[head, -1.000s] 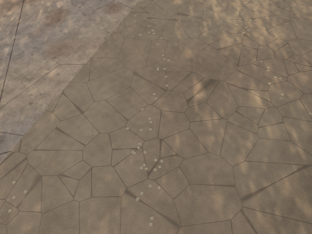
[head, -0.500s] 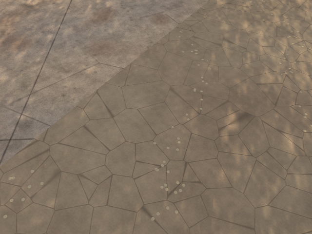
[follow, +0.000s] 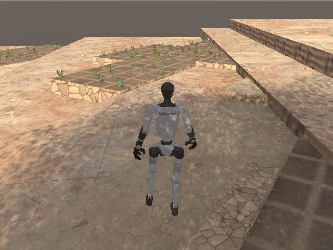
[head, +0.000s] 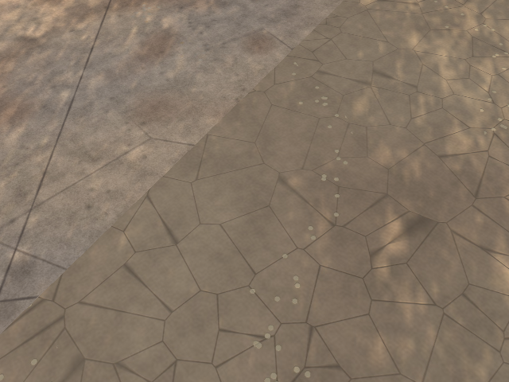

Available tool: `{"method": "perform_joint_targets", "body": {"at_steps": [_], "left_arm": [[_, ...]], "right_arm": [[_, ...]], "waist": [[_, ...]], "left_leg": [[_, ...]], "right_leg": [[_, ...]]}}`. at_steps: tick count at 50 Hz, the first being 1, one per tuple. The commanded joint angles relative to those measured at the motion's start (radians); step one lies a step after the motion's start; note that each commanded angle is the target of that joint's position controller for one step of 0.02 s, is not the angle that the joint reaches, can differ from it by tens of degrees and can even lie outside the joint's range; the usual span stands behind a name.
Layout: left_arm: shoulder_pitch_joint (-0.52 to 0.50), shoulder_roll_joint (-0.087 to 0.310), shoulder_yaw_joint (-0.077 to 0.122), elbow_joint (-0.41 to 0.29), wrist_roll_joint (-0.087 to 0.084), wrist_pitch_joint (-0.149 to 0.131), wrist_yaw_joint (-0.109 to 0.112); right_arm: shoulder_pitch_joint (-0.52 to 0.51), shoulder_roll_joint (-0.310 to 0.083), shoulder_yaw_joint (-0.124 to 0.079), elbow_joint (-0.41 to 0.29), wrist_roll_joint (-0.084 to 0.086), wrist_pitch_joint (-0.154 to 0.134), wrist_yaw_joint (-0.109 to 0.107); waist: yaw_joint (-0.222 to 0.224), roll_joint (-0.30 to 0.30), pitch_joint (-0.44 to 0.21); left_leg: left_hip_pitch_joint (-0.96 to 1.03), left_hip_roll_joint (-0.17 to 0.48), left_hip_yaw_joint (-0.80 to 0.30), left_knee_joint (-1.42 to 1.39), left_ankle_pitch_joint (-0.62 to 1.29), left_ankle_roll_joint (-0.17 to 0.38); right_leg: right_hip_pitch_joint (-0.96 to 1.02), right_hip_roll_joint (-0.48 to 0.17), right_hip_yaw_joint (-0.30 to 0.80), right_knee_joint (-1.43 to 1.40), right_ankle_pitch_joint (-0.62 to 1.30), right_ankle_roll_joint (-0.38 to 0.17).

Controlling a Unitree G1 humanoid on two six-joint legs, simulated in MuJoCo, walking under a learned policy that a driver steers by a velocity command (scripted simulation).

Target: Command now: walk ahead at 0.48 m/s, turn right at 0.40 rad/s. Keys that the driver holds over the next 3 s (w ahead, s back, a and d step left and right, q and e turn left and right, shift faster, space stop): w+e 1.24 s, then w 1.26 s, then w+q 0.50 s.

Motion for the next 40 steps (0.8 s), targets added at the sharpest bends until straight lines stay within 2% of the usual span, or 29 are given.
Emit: {"method": "perform_joint_targets", "body": {"at_steps": [1,4,7,9,10,11,12,13,14,15,16,17,18,19,20,22,25,28,32,34,35,36,37,38,39,40], "left_arm": [[-0.056,0.187,0.049,-0.076,-0.011,-0.014,0.019],[0.007,0.195,0.054,-0.063,-0.018,0.0,0.024],[0.047,0.194,0.055,-0.055,-0.024,0.012,0.026],[0.042,0.198,0.059,-0.057,-0.02,0.018,0.028],[0.031,0.186,0.056,-0.061,-0.019,0.021,0.028],[0.029,0.15,0.044,-0.069,-0.012,0.02,0.024],[0.03,0.08,0.019,-0.097,0.01,0.016,0.019],[0.16,0.021,-0.001,-0.135,-0.021,0.003,0.019],[0.136,0.133,0.021,-0.112,-0.04,0.006,0.025],[0.035,0.183,0.037,-0.124,-0.035,0.012,0.026],[-0.008,0.171,0.038,-0.133,-0.023,0.018,0.028],[-0.038,0.161,0.041,-0.145,-0.014,0.021,0.024],[-0.038,0.145,0.042,-0.153,-0.017,0.027,0.017],[-0.035,0.124,0.039,-0.157,-0.022,0.034,0.013],[-0.04,0.103,0.035,-0.163,-0.022,0.041,0.01],[-0.077,0.086,0.031,-0.188,-0.015,0.05,0.006],[-0.134,0.074,0.024,-0.212,-0.012,0.047,-0.008],[-0.233,0.061,0.015,-0.24,-0.01,0.037,-0.027],[-0.321,0.076,0.018,-0.289,-0.013,0.038,-0.046],[-0.295,0.106,0.034,-0.3,-0.008,0.043,-0.049],[-0.229,0.134,0.05,-0.29,-0.007,0.048,-0.047],[-0.085,0.174,0.076,-0.256,-0.009,0.054,-0.04],[0.095,0.239,0.11,-0.209,-0.013,0.065,-0.022],[0.077,0.357,0.124,-0.21,-0.024,0.062,-0.007],[0.102,0.311,0.105,-0.255,-0.016,0.041,-0.014],[0.073,0.242,0.086,-0.239,-0.008,0.024,-0.02]], "right_arm": [[-0.053,-0.047,-0.008,-0.074,-0.001,-0.011,-0.003],[-0.152,-0.042,-0.003,-0.09,0.014,-0.022,0.011],[-0.196,-0.07,-0.013,-0.105,0.02,-0.031,0.02],[-0.166,-0.096,-0.025,-0.101,0.023,-0.038,0.022],[-0.105,-0.11,-0.035,-0.084,0.021,-0.041,0.02],[-0.003,-0.143,-0.052,-0.063,0.013,-0.044,0.013],[0.159,-0.202,-0.068,-0.05,0.0,-0.041,0.002],[0.215,-0.276,-0.085,-0.017,-0.011,-0.023,0.009],[0.188,-0.172,-0.064,-0.025,-0.001,-0.019,0.015],[0.144,-0.115,-0.048,-0.027,0.004,-0.017,0.012],[0.095,-0.094,-0.039,-0.025,-0.001,-0.015,0.013],[0.064,-0.069,-0.032,-0.016,-0.002,-0.013,0.013],[0.047,-0.064,-0.029,-0.007,-0.008,-0.015,0.011],[0.041,-0.062,-0.032,0.001,-0.007,-0.02,0.01],[0.041,-0.064,-0.034,0.011,-0.002,-0.024,0.01],[0.044,-0.091,-0.045,0.03,0.003,-0.03,0.009],[0.043,-0.121,-0.054,0.053,0.002,-0.025,0.006],[0.064,-0.147,-0.059,0.077,0.007,-0.016,-0.001],[0.109,-0.185,-0.071,0.112,0.029,0.004,-0.002],[0.106,-0.215,-0.08,0.115,0.037,0.017,-0.005],[0.103,-0.23,-0.085,0.114,0.042,0.025,-0.008],[0.09,-0.228,-0.082,0.111,0.047,0.032,-0.011],[0.104,-0.195,-0.067,0.1,0.032,0.029,-0.016],[0.196,-0.038,-0.018,0.045,-0.021,0.012,-0.004],[0.141,-0.097,-0.016,0.027,0.007,-0.025,0.008],[0.029,-0.165,-0.034,-0.001,0.047,-0.043,0.016]], "waist": [[-0.022,-0.094,0.004],[0.02,-0.099,-0.001],[0.025,-0.107,-0.004],[-0.006,-0.133,-0.012],[-0.045,-0.138,-0.032],[-0.097,-0.125,-0.1],[-0.162,-0.006,-0.256],[-0.095,0.326,-0.361],[-0.117,0.204,-0.281],[-0.136,0.105,-0.158],[-0.117,0.044,-0.099],[-0.101,0.045,-0.05],[-0.079,0.075,-0.03],[-0.071,0.087,-0.023],[-0.066,0.083,-0.017],[-0.063,0.056,0.004],[-0.075,0.034,0.015],[-0.111,0.019,0.037],[-0.123,0.019,0.062],[-0.087,0.044,0.023],[-0.043,0.056,-0.026],[0.042,0.043,-0.102],[0.123,-0.013,-0.192],[-0.001,-0.309,-0.253],[0.055,-0.235,-0.445],[0.079,-0.149,-0.302]], "left_leg": [[0.033,-0.016,0.004,-0.198,0.176,-0.029],[0.106,-0.058,0.007,-0.343,0.3,-0.04],[0.145,-0.071,-0.02,-0.424,0.279,-0.021],[0.208,-0.073,-0.019,-0.455,0.205,0.005],[0.302,-0.074,-0.006,-0.491,0.19,0.025],[0.472,-0.042,-0.021,-0.499,0.167,0.059],[0.724,0.142,-0.201,-0.484,0.078,0.123],[0.973,0.349,-0.664,-0.591,-0.144,0.279],[0.914,0.34,-0.711,-0.639,-0.315,0.268],[0.807,0.291,-0.529,-0.645,-0.249,0.224],[0.704,0.245,-0.398,-0.658,-0.098,0.204],[0.63,0.206,-0.305,-0.68,0.011,0.198],[0.571,0.182,-0.231,-0.706,0.076,0.188],[0.542,0.168,-0.18,-0.729,0.115,0.189],[0.526,0.167,-0.138,-0.746,0.156,0.198],[0.515,0.181,-0.077,-0.775,0.223,0.216],[0.532,0.17,0.032,-0.789,0.288,0.214],[0.541,0.156,0.129,-0.787,0.313,0.189],[0.64,0.193,0.187,-0.745,0.398,0.162],[0.683,0.196,0.224,-0.635,0.691,0.142],[0.687,0.19,0.243,-0.519,0.851,0.131],[0.632,0.163,0.273,-0.329,0.905,0.107],[0.423,0.126,0.278,-0.053,0.709,0.067],[-0.03,-0.057,0.237,0.317,-0.27,0.001],[-0.151,-0.118,-0.019,0.477,-0.388,0.001],[-0.237,-0.064,-0.045,0.465,-0.281,0.018]], "right_leg": [[-0.059,-0.215,0.201,-0.16,0.11,-0.164],[-0.06,-0.211,0.209,-0.123,0.079,-0.141],[0.005,-0.243,0.284,-0.055,0.029,-0.118],[0.037,-0.257,0.331,0.007,0.038,-0.097],[0.025,-0.237,0.328,0.063,0.062,-0.079],[-0.018,-0.181,0.295,0.196,0.091,-0.048],[-0.14,-0.11,0.209,0.491,-0.064,-0.008],[-0.472,0.003,0.095,0.806,-0.443,0.044],[-0.585,-0.077,0.131,0.934,-0.402,0.055],[-0.606,-0.108,0.117,0.959,-0.303,0.059],[-0.574,-0.142,0.096,0.942,-0.227,0.07],[-0.559,-0.164,0.097,0.897,-0.181,0.077],[-0.516,-0.186,0.093,0.87,-0.15,0.081],[-0.495,-0.193,0.078,0.854,-0.134,0.085],[-0.495,-0.197,0.067,0.839,-0.125,0.09],[-0.524,-0.205,0.061,0.776,-0.084,0.104],[-0.527,-0.208,0.042,0.616,0.053,0.108],[-0.476,-0.19,-0.012,0.448,0.177,0.09],[-0.459,-0.168,-0.061,0.335,0.124,0.042],[-0.372,-0.114,-0.112,0.314,0.024,0.001],[-0.272,-0.073,-0.141,0.31,-0.022,-0.024],[-0.073,-0.029,-0.157,0.259,0.015,-0.059],[0.232,-0.055,-0.061,0.241,0.042,-0.103],[0.556,-0.323,0.468,0.183,-0.049,-0.261],[0.635,-0.434,0.836,0.007,-0.257,-0.361],[0.55,-0.403,0.703,-0.032,-0.231,-0.297]]}}
Next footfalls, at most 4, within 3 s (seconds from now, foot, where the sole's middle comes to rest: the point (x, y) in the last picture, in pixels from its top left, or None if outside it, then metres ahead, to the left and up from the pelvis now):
0.24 left None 0.31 0.14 -0.78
0.74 right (363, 371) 0.50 -0.20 -0.78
1.22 left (351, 256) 0.85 -0.19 -0.78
1.72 right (479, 267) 0.82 -0.56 -0.78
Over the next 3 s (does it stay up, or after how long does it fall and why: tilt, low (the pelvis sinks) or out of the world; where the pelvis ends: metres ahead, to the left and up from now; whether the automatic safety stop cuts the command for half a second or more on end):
stays up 1.23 -0.92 0.00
